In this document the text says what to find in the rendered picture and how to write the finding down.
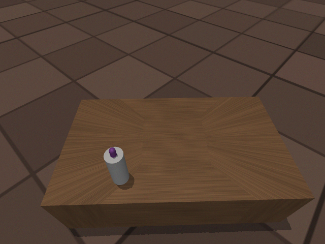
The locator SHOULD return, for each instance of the bottle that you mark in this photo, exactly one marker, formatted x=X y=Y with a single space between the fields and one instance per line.
x=115 y=161

